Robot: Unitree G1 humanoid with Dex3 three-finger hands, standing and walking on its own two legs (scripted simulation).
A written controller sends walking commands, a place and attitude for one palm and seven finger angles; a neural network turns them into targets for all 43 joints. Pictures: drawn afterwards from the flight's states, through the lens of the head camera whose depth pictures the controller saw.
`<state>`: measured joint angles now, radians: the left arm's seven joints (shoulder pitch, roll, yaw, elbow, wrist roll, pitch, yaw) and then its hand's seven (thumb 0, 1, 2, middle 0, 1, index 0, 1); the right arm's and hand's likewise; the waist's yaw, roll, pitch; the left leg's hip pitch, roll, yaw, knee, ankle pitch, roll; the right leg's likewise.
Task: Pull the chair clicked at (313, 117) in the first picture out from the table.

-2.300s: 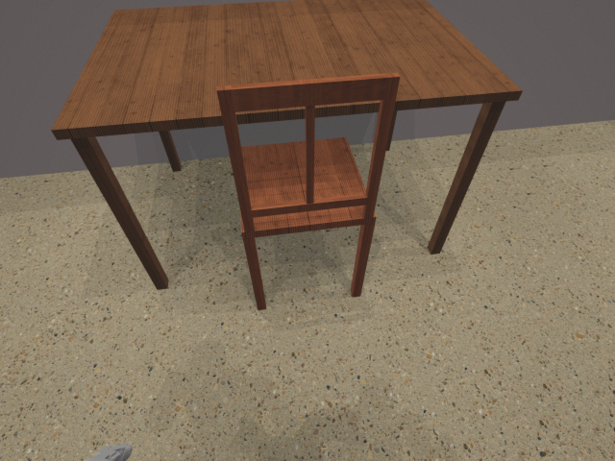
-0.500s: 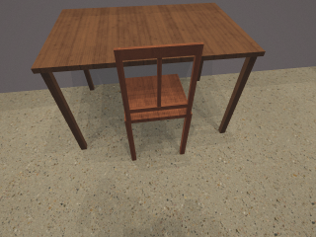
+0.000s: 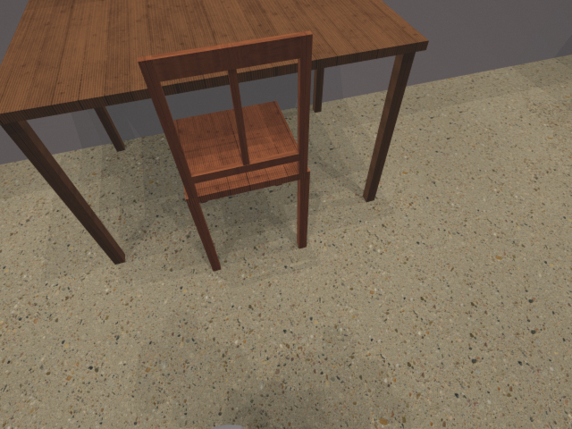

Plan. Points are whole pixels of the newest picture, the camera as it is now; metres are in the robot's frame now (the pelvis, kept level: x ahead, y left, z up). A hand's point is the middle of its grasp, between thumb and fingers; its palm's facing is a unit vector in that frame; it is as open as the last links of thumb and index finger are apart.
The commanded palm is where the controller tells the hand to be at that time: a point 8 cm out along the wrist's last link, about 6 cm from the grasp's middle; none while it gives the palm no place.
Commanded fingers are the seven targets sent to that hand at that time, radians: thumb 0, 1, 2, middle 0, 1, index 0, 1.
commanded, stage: walk to a spot facing it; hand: left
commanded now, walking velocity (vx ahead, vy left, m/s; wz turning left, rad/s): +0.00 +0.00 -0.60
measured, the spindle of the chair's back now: (239, 121) +0.81 +0.19 -0.08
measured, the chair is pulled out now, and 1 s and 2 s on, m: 0.00 0.00 0.00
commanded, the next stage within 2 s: none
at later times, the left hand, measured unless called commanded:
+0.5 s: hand out of the picture +0.07 +0.28 -0.15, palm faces -0.23 -0.95 -0.22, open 7.4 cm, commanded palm none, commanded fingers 0.00 0.90 0.90 -0.20 -0.30 -0.20 -0.30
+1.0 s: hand out of the picture +0.13 +0.13 -0.14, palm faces -0.57 -0.79 -0.23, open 7.4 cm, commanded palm none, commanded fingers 0.00 0.90 0.90 -0.20 -0.30 -0.20 -0.30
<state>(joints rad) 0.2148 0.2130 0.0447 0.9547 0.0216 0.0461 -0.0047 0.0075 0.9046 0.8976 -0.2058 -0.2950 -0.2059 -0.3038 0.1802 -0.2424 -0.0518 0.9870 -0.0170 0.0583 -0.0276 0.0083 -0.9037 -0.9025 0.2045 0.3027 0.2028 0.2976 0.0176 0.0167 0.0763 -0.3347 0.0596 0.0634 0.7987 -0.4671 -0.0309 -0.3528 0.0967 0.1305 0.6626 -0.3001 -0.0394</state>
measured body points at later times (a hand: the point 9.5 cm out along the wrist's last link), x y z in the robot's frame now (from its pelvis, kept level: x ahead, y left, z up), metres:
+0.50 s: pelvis -0.04 +0.08 +0.02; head -0.02 +0.11 +0.47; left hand +0.09 +0.33 -0.14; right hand -0.03 -0.19 -0.09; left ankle -0.03 +0.16 -0.72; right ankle -0.10 -0.08 -0.63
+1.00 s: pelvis -0.05 +0.02 +0.02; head -0.05 +0.01 +0.47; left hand +0.16 +0.17 -0.12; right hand -0.21 -0.20 -0.13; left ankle +0.03 +0.12 -0.66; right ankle -0.15 -0.05 -0.72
